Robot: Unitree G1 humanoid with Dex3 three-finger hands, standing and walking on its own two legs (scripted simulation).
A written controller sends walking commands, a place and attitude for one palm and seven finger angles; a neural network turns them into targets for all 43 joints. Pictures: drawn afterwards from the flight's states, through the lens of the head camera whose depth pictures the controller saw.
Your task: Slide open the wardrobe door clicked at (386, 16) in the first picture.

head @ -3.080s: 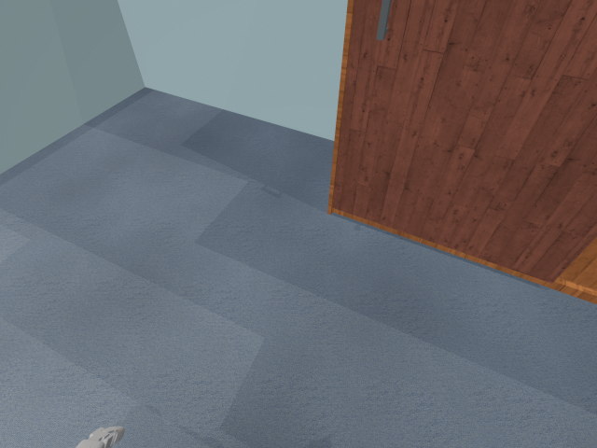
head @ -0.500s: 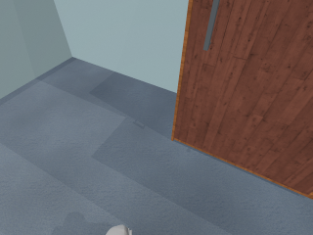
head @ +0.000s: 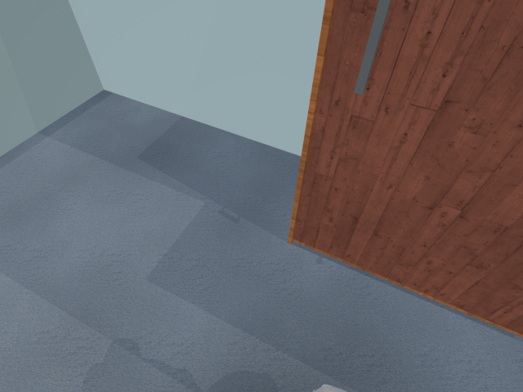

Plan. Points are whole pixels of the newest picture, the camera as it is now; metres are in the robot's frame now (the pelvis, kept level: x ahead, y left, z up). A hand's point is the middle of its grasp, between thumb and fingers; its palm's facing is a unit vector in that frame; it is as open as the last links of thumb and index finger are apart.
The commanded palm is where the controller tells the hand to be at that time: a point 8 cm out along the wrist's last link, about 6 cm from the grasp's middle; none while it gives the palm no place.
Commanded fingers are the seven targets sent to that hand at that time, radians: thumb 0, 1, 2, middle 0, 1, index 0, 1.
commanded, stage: turn to face it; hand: left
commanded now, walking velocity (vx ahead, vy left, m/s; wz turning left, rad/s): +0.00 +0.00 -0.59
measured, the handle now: (375, 40) +0.77 -0.16 +0.18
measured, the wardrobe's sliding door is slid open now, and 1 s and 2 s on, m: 0.00 0.00 0.00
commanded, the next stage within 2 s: take the last steps up to it in 0.56 s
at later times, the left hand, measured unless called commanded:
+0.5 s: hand out of the picture +0.14 +0.16 -0.16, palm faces -0.16 -0.96 -0.21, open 7.4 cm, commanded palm none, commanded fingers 0.00 0.90 0.90 -0.20 -0.30 -0.20 -0.30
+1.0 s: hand (206, 361) +0.20 +0.12 -0.16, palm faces -0.39 -0.90 -0.17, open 7.4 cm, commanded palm none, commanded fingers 0.00 0.90 0.90 -0.20 -0.30 -0.20 -0.30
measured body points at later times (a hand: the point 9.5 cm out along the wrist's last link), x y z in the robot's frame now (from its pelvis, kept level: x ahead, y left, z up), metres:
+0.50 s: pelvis +0.02 -0.01 +0.00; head +0.05 -0.02 +0.45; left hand +0.15 +0.21 -0.15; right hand +0.04 -0.28 -0.14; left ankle +0.03 +0.11 -0.71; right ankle +0.05 -0.13 -0.74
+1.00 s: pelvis +0.05 -0.01 +0.01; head +0.07 -0.02 +0.46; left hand +0.22 +0.17 -0.14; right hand -0.10 -0.20 -0.15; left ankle +0.04 +0.11 -0.74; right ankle +0.00 -0.13 -0.72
